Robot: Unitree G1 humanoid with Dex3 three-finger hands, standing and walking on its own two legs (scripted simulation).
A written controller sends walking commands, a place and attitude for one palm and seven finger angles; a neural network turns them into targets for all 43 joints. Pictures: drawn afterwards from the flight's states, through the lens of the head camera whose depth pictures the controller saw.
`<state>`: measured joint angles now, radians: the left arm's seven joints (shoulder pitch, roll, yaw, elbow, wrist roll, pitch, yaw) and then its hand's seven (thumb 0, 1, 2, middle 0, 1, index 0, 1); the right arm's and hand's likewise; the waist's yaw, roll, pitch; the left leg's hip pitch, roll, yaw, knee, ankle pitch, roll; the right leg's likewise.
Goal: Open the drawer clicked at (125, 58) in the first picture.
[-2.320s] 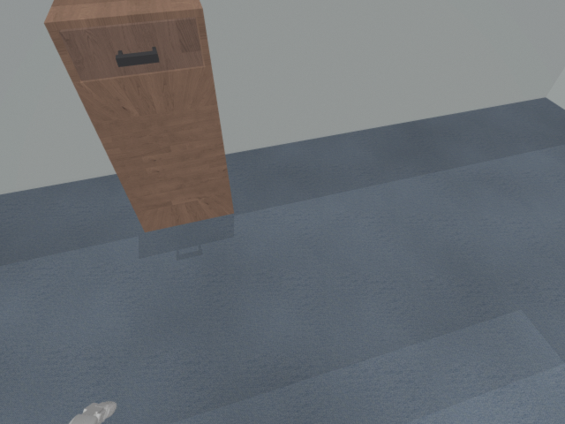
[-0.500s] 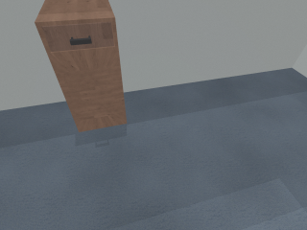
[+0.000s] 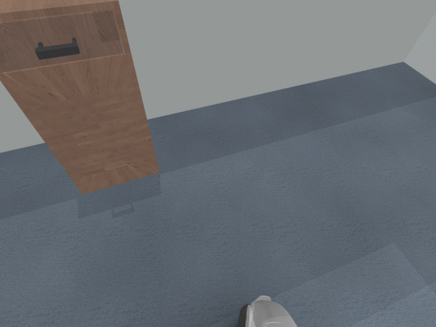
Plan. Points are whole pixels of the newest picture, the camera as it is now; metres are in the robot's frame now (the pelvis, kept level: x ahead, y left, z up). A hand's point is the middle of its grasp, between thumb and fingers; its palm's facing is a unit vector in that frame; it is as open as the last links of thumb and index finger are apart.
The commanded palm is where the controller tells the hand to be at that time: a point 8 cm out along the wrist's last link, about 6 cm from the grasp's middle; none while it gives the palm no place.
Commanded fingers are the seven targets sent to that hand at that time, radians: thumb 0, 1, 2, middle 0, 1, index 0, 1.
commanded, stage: walk to a spot facing it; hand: left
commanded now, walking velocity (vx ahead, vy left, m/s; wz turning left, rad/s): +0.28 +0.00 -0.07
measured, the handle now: (57, 47) +0.85 +0.49 +0.04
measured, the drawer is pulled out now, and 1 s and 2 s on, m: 0.00 0.00 0.00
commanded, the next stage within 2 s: turn to face it in 0.02 s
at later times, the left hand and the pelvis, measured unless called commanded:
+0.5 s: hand (127, 299) +0.21 +0.20 -0.20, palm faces +0.23 -0.96 -0.17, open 7.3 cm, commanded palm none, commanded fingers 0.00 0.90 0.90 -0.20 -0.30 -0.20 -0.30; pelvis +0.19 +0.01 -0.02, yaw +10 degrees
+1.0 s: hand (140, 279) +0.24 +0.17 -0.15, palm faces +0.33 -0.90 -0.27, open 7.4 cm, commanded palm none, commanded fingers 0.00 0.90 0.90 -0.20 -0.30 -0.20 -0.30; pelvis +0.23 -0.03 +0.00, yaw +17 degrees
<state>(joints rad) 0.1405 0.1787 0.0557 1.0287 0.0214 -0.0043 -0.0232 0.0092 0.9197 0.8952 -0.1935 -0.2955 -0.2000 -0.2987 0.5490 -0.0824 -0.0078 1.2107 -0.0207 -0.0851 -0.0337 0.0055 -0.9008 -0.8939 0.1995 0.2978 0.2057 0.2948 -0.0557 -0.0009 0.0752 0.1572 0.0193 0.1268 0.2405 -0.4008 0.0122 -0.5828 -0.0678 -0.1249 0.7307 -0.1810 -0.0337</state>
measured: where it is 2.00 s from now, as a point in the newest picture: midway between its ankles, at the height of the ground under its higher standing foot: (192, 276)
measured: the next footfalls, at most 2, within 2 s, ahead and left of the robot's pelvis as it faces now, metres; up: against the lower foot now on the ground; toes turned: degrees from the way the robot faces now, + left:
right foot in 0.08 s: +0.20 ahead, -0.12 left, +0.00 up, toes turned -8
left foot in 0.46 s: +0.28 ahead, +0.12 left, +0.00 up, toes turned +17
